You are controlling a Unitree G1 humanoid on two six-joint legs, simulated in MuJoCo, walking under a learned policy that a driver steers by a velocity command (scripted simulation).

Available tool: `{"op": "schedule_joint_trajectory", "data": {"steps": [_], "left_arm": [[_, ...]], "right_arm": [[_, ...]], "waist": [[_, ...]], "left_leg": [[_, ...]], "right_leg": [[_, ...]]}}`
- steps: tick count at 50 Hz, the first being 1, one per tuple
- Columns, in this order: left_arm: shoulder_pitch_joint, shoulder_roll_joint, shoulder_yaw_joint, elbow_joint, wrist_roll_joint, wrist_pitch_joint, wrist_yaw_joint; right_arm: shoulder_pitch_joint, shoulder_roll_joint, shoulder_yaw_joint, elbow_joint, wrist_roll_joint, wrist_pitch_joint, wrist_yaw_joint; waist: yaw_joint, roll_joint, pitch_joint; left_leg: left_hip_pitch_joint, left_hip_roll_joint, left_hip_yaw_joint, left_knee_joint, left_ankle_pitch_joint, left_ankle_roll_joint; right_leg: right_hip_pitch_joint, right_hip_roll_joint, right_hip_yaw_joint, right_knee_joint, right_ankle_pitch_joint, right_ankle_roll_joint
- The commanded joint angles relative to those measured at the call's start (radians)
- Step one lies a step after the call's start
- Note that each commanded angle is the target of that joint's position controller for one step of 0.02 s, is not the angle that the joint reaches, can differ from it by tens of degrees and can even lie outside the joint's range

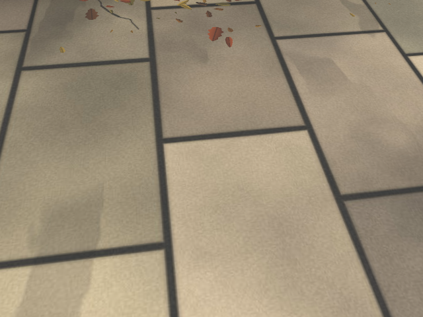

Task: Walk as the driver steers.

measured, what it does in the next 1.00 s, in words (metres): walks ahead, turning right: right foot, then left foot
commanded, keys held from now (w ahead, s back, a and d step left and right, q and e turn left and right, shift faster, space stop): w+e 1.00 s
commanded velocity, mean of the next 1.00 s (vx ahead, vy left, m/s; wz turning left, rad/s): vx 0.50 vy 0.00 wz -0.55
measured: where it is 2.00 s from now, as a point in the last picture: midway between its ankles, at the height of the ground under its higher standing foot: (300, 205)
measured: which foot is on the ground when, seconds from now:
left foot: down 0.00-0.06, up 0.08-0.50, down 0.52-1.00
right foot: up 0.00-0.06, down 0.08-0.52, up 0.54-1.00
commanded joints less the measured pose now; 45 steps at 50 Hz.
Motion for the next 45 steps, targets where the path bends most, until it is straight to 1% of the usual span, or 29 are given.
{"op": "schedule_joint_trajectory", "data": {"steps": [1,2,3,4,5,6,7,8,9,10,13,15,17,19,21,23,24,25,26,27,28,29,30,31,32,34,38,42,45], "left_arm": [[-0.085,0.095,0.026,-0.116,0.004,-0.016,-0.017],[-0.010,0.126,0.041,-0.106,0.004,-0.011,-0.014],[0.123,0.176,0.065,-0.083,0.003,-0.009,-0.004],[0.285,0.233,0.087,-0.060,0.004,-0.001,0.012],[0.318,0.320,0.106,-0.055,-0.002,-0.004,0.018],[0.337,0.234,0.086,-0.062,-0.005,-0.004,0.026],[0.293,0.199,0.074,-0.067,0.004,-0.003,0.034],[0.226,0.182,0.068,-0.081,0.005,-0.002,0.036],[0.163,0.162,0.061,-0.094,0.005,-0.001,0.036],[0.128,0.145,0.053,-0.108,0.016,-0.002,0.039],[0.091,0.160,0.056,-0.109,0.010,0.000,0.051],[0.099,0.193,0.066,-0.098,0.006,0.005,0.063],[0.128,0.206,0.071,-0.083,-0.001,0.015,0.072],[0.176,0.210,0.073,-0.064,-0.004,0.025,0.074],[0.196,0.202,0.072,-0.054,-0.011,0.031,0.075],[0.189,0.194,0.071,-0.055,-0.008,0.034,0.075],[0.175,0.185,0.069,-0.059,-0.005,0.035,0.075],[0.175,0.154,0.060,-0.063,0.000,0.034,0.072],[0.182,0.086,0.036,-0.076,0.011,0.030,0.067],[0.313,0.017,0.013,-0.109,-0.008,0.019,0.064],[0.320,0.111,0.026,-0.096,-0.026,0.017,0.067],[0.224,0.179,0.045,-0.097,-0.022,0.024,0.069],[0.157,0.184,0.050,-0.109,-0.007,0.030,0.072],[0.120,0.173,0.051,-0.121,0.003,0.031,0.070],[0.116,0.158,0.053,-0.126,-0.001,0.034,0.064],[0.126,0.121,0.048,-0.125,-0.009,0.045,0.057],[0.061,0.085,0.037,-0.150,0.002,0.055,0.053],[-0.032,0.068,0.028,-0.163,-0.001,0.044,0.031],[-0.124,0.054,0.021,-0.189,-0.004,0.038,0.012]], "right_arm": [[0.019,-0.191,-0.052,-0.039,0.004,0.020,-0.023],[0.011,-0.203,-0.054,-0.046,0.002,0.031,-0.031],[-0.005,-0.207,-0.053,-0.054,0.001,0.038,-0.037],[-0.022,-0.192,-0.042,-0.073,-0.005,0.030,-0.041],[0.108,-0.047,0.003,-0.112,-0.030,0.003,-0.016],[0.038,-0.110,0.000,-0.111,-0.005,-0.039,0.007],[-0.067,-0.159,-0.013,-0.155,0.038,-0.067,0.022],[-0.110,-0.149,-0.005,-0.174,0.034,-0.081,0.023],[-0.129,-0.144,-0.009,-0.175,0.010,-0.084,0.019],[-0.108,-0.150,-0.016,-0.175,-0.004,-0.075,0.017],[-0.063,-0.119,-0.008,-0.170,-0.015,-0.042,0.011],[-0.129,-0.083,0.009,-0.191,-0.018,-0.034,0.007],[-0.212,-0.065,0.018,-0.205,-0.015,-0.036,0.010],[-0.265,-0.080,0.012,-0.216,0.000,-0.042,0.014],[-0.279,-0.106,-0.001,-0.224,0.011,-0.048,0.018],[-0.253,-0.136,-0.019,-0.220,0.015,-0.055,0.020],[-0.207,-0.145,-0.029,-0.209,0.016,-0.059,0.019],[-0.131,-0.161,-0.043,-0.193,0.011,-0.062,0.015],[-0.004,-0.210,-0.059,-0.186,-0.007,-0.067,0.007],[0.086,-0.303,-0.081,-0.159,-0.026,-0.053,0.007],[0.095,-0.242,-0.074,-0.152,-0.004,-0.047,0.015],[0.049,-0.173,-0.056,-0.167,0.001,-0.043,0.012],[0.004,-0.146,-0.046,-0.169,-0.004,-0.037,0.009],[-0.028,-0.121,-0.038,-0.163,-0.010,-0.033,0.008],[-0.044,-0.105,-0.032,-0.156,-0.015,-0.033,0.005],[-0.047,-0.093,-0.032,-0.139,-0.008,-0.040,0.004],[-0.029,-0.137,-0.050,-0.097,-0.005,-0.046,0.004],[-0.030,-0.162,-0.055,-0.068,0.000,-0.034,-0.001],[0.008,-0.184,-0.060,-0.038,0.010,-0.022,-0.004]], "waist": [[0.015,0.118,0.002],[0.059,0.141,-0.053],[0.133,0.136,-0.127],[0.222,0.071,-0.229],[0.120,-0.194,-0.341],[0.180,-0.112,-0.431],[0.192,-0.058,-0.277],[0.152,0.049,-0.177],[0.108,0.104,-0.090],[0.071,0.077,-0.068],[0.028,0.027,-0.027],[0.046,0.010,-0.007],[0.088,-0.016,-0.011],[0.121,-0.032,-0.028],[0.120,-0.050,-0.037],[0.094,-0.074,-0.042],[0.063,-0.082,-0.047],[0.023,-0.079,-0.076],[-0.033,0.013,-0.184],[0.015,0.330,-0.311],[0.000,0.331,-0.284],[-0.029,0.216,-0.161],[-0.023,0.145,-0.091],[-0.010,0.130,-0.041],[0.011,0.154,-0.017],[0.024,0.175,-0.008],[0.022,0.124,0.014],[-0.007,0.111,0.033],[-0.037,0.100,0.064]], "left_leg": [[0.067,0.323,-0.010,0.179,1.119,0.052],[0.072,0.319,0.000,0.300,1.267,0.044],[0.004,0.300,0.018,0.489,1.280,0.027],[-0.215,0.266,0.026,0.768,1.030,-0.002],[-0.714,0.043,-0.035,1.171,0.013,-0.083],[-0.858,0.006,-0.231,1.301,-0.202,-0.077],[-0.939,0.076,-0.262,1.268,-0.114,-0.055],[-0.920,0.120,-0.246,1.171,-0.046,-0.046],[-0.879,0.145,-0.226,1.072,-0.018,-0.054],[-0.809,0.166,-0.226,1.028,0.002,-0.066],[-0.733,0.183,-0.181,0.868,0.021,-0.126],[-0.680,0.166,-0.150,0.703,0.136,-0.155],[-0.605,0.128,-0.138,0.528,0.322,-0.163],[-0.560,0.094,-0.146,0.428,0.420,-0.165],[-0.544,0.092,-0.183,0.364,0.405,-0.150],[-0.511,0.098,-0.201,0.338,0.335,-0.119],[-0.455,0.098,-0.191,0.317,0.303,-0.096],[-0.343,0.111,-0.186,0.295,0.279,-0.066],[-0.137,0.256,-0.322,0.287,0.195,-0.004],[0.164,0.489,-0.779,0.182,-0.030,0.158],[0.160,0.530,-0.973,0.113,-0.301,0.183],[0.060,0.481,-0.822,0.099,-0.305,0.139],[-0.047,0.435,-0.662,0.104,-0.154,0.107],[-0.133,0.390,-0.549,0.091,-0.017,0.097],[-0.190,0.359,-0.463,0.069,0.072,0.088],[-0.231,0.334,-0.355,0.029,0.161,0.093],[-0.206,0.363,-0.237,-0.014,0.313,0.125],[-0.177,0.338,-0.092,-0.020,0.392,0.096],[-0.137,0.347,-0.029,-0.016,0.409,0.080]], "right_leg": [[-0.001,0.070,-0.075,0.002,-0.158,-0.051],[0.093,0.104,-0.094,0.012,-0.211,-0.075],[0.286,0.132,-0.088,-0.024,-0.193,-0.109],[0.605,0.038,0.071,-0.059,-0.148,-0.169],[1.026,-0.238,0.619,-0.066,-0.289,-0.378],[1.107,-0.281,0.853,-0.209,-0.390,-0.408],[1.009,-0.253,0.697,-0.247,-0.375,-0.344],[0.851,-0.217,0.589,-0.261,-0.298,-0.312],[0.701,-0.175,0.508,-0.283,-0.178,-0.292],[0.602,-0.147,0.454,-0.308,-0.089,-0.291],[0.421,-0.102,0.353,-0.347,0.026,-0.291],[0.326,-0.052,0.276,-0.349,0.020,-0.262],[0.287,-0.006,0.236,-0.327,-0.063,-0.215],[0.312,-0.012,0.270,-0.300,-0.143,-0.187],[0.372,-0.037,0.337,-0.247,-0.225,-0.166],[0.424,-0.068,0.405,-0.180,-0.270,-0.143],[0.425,-0.065,0.419,-0.137,-0.274,-0.127],[0.403,-0.032,0.402,-0.054,-0.263,-0.099],[0.321,0.030,0.328,0.196,-0.345,-0.059],[0.010,0.164,0.182,0.542,-0.680,0.007],[-0.148,0.089,0.188,0.711,-0.668,0.023],[-0.182,0.051,0.184,0.765,-0.571,0.029],[-0.159,0.019,0.152,0.755,-0.496,0.034],[-0.135,-0.006,0.151,0.710,-0.445,0.036],[-0.095,-0.032,0.148,0.675,-0.411,0.036],[-0.057,-0.046,0.122,0.629,-0.387,0.039],[-0.113,-0.062,0.117,0.487,-0.299,0.057],[-0.075,-0.055,0.067,0.269,-0.111,0.050],[-0.044,-0.043,0.017,0.147,-0.078,0.029]]}}
Keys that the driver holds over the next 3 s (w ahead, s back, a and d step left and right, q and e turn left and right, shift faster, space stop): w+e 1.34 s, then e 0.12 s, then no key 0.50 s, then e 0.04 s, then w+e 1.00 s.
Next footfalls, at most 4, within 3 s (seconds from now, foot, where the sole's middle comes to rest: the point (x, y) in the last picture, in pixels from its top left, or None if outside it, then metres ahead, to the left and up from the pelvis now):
0.08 right None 0.23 -0.10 -0.77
0.52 left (181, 301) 0.53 0.08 -0.77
1.04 right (290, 257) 0.65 -0.28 -0.77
1.50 left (288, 176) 0.99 -0.34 -0.77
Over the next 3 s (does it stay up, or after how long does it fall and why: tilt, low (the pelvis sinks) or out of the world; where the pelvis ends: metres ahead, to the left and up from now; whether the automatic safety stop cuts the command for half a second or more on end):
stays up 0.92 -0.75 0.01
